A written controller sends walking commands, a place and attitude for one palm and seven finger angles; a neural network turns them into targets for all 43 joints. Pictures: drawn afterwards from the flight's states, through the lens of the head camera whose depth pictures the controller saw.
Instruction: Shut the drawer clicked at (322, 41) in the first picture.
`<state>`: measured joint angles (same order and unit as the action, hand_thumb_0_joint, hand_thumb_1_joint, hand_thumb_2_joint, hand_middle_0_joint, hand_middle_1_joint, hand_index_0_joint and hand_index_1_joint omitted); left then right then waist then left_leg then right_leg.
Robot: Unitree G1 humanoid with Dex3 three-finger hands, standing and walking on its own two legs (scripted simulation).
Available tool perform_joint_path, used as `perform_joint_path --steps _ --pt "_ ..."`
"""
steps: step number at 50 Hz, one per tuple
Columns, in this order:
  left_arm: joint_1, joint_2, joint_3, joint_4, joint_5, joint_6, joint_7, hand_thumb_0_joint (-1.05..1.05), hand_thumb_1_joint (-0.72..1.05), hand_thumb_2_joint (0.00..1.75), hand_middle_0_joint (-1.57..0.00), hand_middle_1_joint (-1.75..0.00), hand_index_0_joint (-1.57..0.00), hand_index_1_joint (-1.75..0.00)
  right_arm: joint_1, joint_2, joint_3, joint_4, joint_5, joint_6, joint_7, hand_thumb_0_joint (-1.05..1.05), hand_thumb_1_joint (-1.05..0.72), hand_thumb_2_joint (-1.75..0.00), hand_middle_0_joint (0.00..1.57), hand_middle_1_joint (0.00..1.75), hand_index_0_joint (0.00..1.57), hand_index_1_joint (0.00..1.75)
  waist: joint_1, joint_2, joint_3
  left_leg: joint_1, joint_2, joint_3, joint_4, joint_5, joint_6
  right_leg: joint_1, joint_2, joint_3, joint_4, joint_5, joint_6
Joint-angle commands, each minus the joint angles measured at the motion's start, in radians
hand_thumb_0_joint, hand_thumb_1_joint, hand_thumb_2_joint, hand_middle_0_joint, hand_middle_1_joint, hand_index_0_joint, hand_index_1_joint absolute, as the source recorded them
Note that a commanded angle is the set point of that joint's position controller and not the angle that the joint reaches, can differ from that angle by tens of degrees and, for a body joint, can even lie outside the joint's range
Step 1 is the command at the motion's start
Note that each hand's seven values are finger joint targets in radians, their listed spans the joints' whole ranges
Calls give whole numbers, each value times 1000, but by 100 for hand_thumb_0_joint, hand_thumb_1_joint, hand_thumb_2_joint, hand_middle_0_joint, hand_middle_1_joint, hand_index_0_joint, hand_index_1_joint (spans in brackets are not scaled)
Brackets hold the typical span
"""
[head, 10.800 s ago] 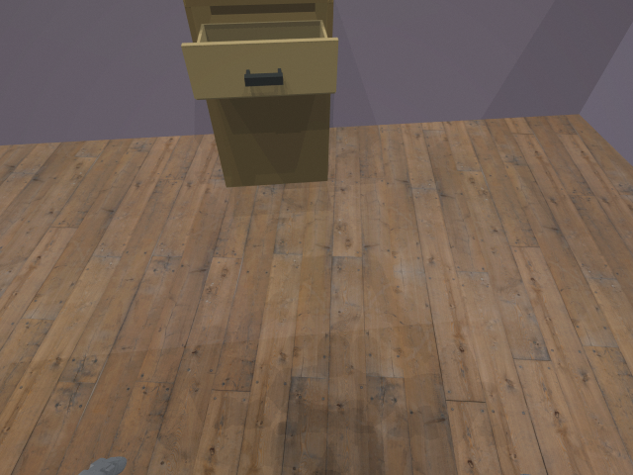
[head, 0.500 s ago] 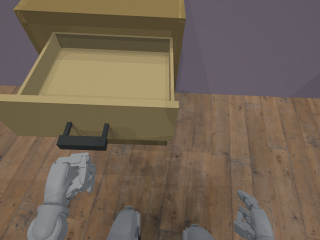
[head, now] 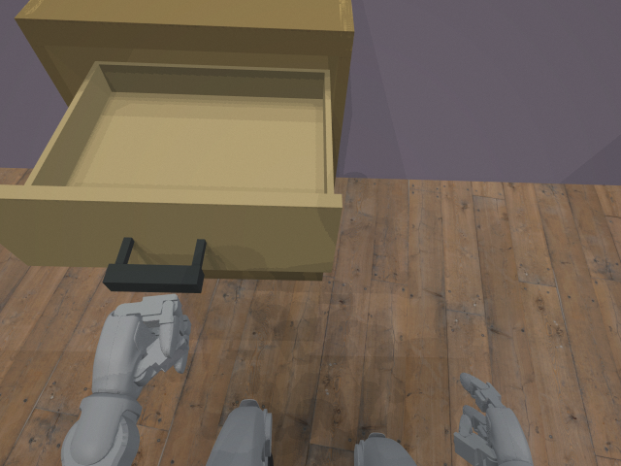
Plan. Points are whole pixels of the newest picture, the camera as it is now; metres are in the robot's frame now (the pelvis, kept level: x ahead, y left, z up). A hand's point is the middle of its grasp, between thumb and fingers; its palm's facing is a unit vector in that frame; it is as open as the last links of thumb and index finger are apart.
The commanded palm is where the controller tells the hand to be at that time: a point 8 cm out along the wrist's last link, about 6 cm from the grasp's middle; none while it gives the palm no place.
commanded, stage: push the drawer shut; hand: left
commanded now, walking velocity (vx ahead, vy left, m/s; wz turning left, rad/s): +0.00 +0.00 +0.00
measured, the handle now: (159, 262) +0.35 +0.21 +0.04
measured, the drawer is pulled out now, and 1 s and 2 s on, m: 0.30 0.21 0.09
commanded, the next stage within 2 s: none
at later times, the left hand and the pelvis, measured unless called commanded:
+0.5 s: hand (181, 318) +0.28 +0.17 +0.04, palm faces +0.01 -1.00 -0.05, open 3.1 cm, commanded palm +0.28 +0.22 +0.04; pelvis +0.00 -0.01 +0.00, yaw +0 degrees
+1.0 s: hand (194, 262) +0.36 +0.17 +0.04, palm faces +0.01 -1.00 -0.04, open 3.1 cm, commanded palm +0.35 +0.22 +0.04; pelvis -0.01 +0.00 +0.00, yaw +0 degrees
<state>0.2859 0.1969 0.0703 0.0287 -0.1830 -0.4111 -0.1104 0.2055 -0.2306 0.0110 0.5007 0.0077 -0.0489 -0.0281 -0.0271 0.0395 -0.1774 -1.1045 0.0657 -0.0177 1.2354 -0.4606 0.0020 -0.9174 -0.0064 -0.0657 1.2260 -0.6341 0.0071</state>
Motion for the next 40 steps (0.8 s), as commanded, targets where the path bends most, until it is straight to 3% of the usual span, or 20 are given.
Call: perform_joint_path --steps 1,3,5,9,13,15,16,19,20,25,27,28,32,35,40 --pt "-46 103 70 -195 -16 -69 3 0 90 90 -140 -160 -140 -160 -31 -131 -63 -148 3 -47 -8 0 -90 -90 20 30 20 30 -8 -13 -237 348 -35 -18 -162 161 25 17 39 -1 -199 259 -25" --pt "-60 100 69 -207 -20 -79 0 0 90 90 -140 -160 -140 -160 -34 -130 -64 -144 2 -49 -8 0 -90 -90 20 30 20 30 -10 11 -245 356 -35 -16 -157 165 23 11 37 0 -196 261 -24" --pt "-119 120 78 -195 -19 -86 -1 0 90 90 -140 -160 -140 -160 -26 -135 -62 -129 0 -51 -11 0 -90 -90 20 30 20 30 -26 -7 -221 338 -34 -21 -145 153 27 -2 39 5 -200 251 -24" --pt "-168 107 67 -177 -25 -99 -22 0 90 90 -140 -160 -140 -160 -26 -136 -64 -118 0 -61 -14 0 -90 -90 20 30 20 30 -23 31 -262 362 -36 -18 -139 173 25 -4 35 8 -192 267 -26" --pt "-198 132 97 -130 -36 -76 -34 0 90 90 -140 -160 -140 -160 -19 -143 -67 -109 3 -54 -17 0 -90 -90 20 30 20 30 -24 -14 -272 356 -36 -13 -140 184 29 19 36 16 -205 294 -21" --pt "-198 169 136 -109 -35 -67 -33 0 90 90 -140 -160 -140 -160 -16 -146 -67 -103 3 -50 -19 0 -90 -90 20 30 20 30 -12 0 -275 350 -36 -10 -140 196 29 34 37 21 -205 307 -23" --pt "-215 138 109 -103 -34 -63 -36 0 90 90 -140 -160 -140 -160 -20 -141 -65 -105 4 -47 -17 0 -90 -90 20 30 20 30 -17 9 -274 362 -37 -9 -146 199 28 28 35 18 -203 313 -22" --pt "-285 137 113 -80 -42 -65 -34 0 90 90 -140 -160 -140 -160 -18 -144 -64 -94 4 -46 -18 0 -90 -90 20 30 20 30 -29 -8 -261 353 -37 -11 -145 175 28 16 35 18 -213 287 -19" --pt "-305 163 137 -72 -42 -70 -30 0 90 90 -140 -160 -140 -160 -14 -148 -65 -87 3 -45 -20 0 -90 -90 20 30 20 30 -30 -13 -252 339 -35 -13 -141 168 30 13 37 21 -215 274 -20" --pt "-406 179 146 -14 -36 -86 -35 0 90 90 -140 -160 -140 -160 -11 -153 -67 -65 3 -45 -24 0 -90 -90 20 30 20 30 -35 -3 -273 352 -33 -14 -140 164 30 0 37 26 -213 264 -22" --pt "-452 155 120 -11 -39 -86 -40 0 90 90 -140 -160 -140 -160 -14 -152 -64 -64 5 -47 -22 0 -90 -90 20 30 20 30 -34 31 -280 369 -36 -16 -152 145 25 -12 33 23 -215 242 -23" --pt "-472 160 125 19 -38 -81 -38 0 90 90 -140 -160 -140 -160 -11 -154 -64 -57 6 -45 -23 0 -90 -90 20 30 20 30 -41 4 -272 365 -34 -17 -154 134 26 -14 34 21 -220 231 -22" --pt "-576 170 128 64 -34 -79 -34 0 90 90 -140 -160 -140 -160 -7 -159 -64 -46 7 -42 -27 0 -90 -90 20 30 20 30 -46 11 -281 369 -35 -21 -161 105 26 -31 34 24 -224 204 -21" --pt "-582 187 143 94 -28 -76 -28 0 90 90 -140 -160 -140 -160 3 -163 -63 -44 8 -39 -25 0 -90 -90 20 30 20 30 -35 30 -292 386 -35 -23 -173 105 24 -24 36 20 -225 201 -26" --pt "-695 201 155 174 -17 -77 -14 0 90 90 -140 -160 -140 -160 17 -166 -61 -29 6 -28 -23 0 -90 -90 20 30 20 30 -46 7 -285 375 -34 -24 -175 87 24 -35 38 21 -229 188 -23"
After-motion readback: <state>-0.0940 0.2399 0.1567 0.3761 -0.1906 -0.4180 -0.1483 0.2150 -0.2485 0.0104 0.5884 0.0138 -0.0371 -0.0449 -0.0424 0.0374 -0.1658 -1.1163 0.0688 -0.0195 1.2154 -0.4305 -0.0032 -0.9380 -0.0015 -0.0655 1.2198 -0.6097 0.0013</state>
